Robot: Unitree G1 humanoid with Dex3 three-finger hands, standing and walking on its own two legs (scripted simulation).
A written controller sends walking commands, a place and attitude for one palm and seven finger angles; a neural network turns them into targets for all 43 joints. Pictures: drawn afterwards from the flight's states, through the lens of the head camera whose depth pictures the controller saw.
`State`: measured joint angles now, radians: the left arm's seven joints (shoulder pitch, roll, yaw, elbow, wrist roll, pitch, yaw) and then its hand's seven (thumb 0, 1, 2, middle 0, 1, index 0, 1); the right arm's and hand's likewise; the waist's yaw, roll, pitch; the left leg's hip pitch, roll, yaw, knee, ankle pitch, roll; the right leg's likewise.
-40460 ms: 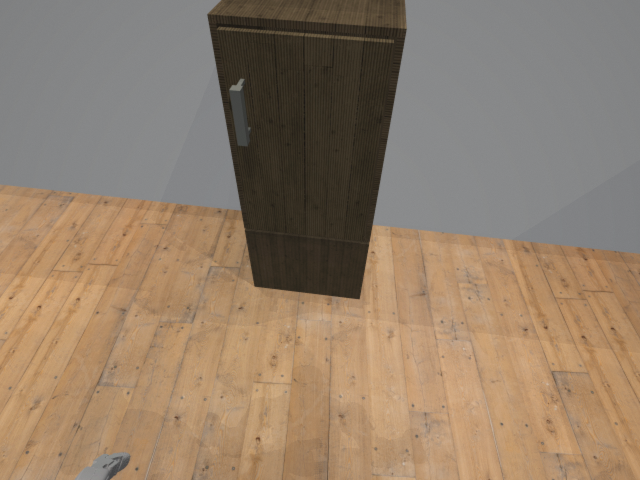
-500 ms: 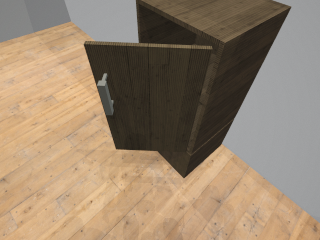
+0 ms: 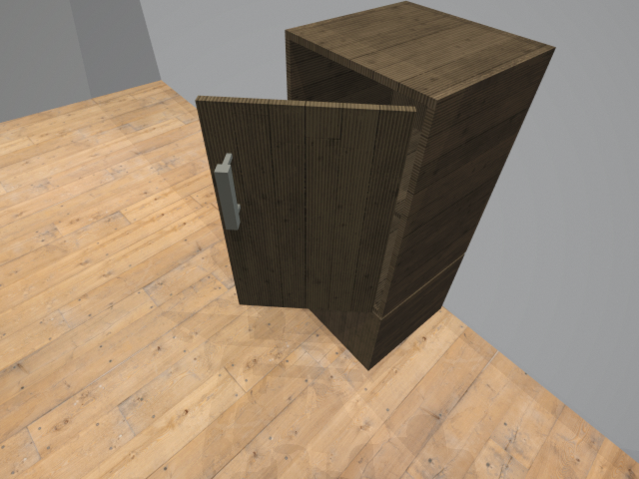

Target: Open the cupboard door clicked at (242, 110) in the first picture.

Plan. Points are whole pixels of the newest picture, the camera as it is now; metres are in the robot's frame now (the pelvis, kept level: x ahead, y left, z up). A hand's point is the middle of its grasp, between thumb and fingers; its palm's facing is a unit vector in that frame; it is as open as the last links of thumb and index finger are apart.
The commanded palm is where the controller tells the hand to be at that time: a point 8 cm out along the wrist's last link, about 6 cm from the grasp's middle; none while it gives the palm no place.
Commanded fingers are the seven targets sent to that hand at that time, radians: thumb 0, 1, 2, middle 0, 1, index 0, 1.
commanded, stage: shuffle to correct the standing spot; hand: left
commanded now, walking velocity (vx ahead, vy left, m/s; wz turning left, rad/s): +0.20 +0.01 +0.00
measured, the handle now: (230, 191) +0.61 +0.21 +0.00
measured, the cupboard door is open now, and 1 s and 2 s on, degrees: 47 47 47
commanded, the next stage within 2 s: come to a stop and stand still in 0.40 s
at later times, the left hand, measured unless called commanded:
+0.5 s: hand out of the picture +0.01 +0.15 -0.18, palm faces +0.14 -0.98 -0.14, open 7.4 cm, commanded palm none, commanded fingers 0.00 0.90 0.90 -0.20 -0.30 -0.20 -0.30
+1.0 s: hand out of the picture +0.07 +0.20 -0.18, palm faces +0.03 -0.97 -0.24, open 7.4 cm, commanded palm none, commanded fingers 0.00 0.90 0.90 -0.20 -0.30 -0.20 -0.30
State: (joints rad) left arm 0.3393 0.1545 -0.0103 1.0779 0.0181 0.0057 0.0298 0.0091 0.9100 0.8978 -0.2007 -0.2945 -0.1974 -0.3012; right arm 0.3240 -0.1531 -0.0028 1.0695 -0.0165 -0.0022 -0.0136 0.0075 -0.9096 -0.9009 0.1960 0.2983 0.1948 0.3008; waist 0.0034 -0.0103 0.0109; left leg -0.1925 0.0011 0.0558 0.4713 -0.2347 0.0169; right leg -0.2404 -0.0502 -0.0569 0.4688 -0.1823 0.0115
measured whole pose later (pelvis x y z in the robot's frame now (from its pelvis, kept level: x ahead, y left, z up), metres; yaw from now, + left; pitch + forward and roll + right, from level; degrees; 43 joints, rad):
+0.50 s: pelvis +0.04 -0.01 -0.01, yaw +2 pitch -2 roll +0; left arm 0.39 0.11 0.04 1.05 0.02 -0.05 0.02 0.01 0.91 0.90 -0.20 -0.29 -0.20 -0.30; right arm 0.38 -0.13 -0.03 1.10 -0.02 0.00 0.00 0.01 -0.91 -0.90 0.20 0.30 0.19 0.30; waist 0.02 0.00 0.00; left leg -0.33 0.01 0.04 0.84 -0.47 0.04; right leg -0.23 -0.02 -0.06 0.56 -0.30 -0.02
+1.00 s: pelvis +0.04 +0.01 -0.01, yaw -1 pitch -1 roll +0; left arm 0.26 0.17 0.04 1.00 0.03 0.03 0.03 0.01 0.91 0.90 -0.20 -0.29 -0.20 -0.30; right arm 0.14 -0.15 -0.04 1.00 -0.02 0.00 -0.04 0.00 -0.92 -0.90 0.20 0.30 0.20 0.30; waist 0.01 0.00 0.08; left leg -0.35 0.04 0.12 0.53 -0.17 0.03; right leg -0.25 -0.03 -0.05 0.58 -0.31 -0.01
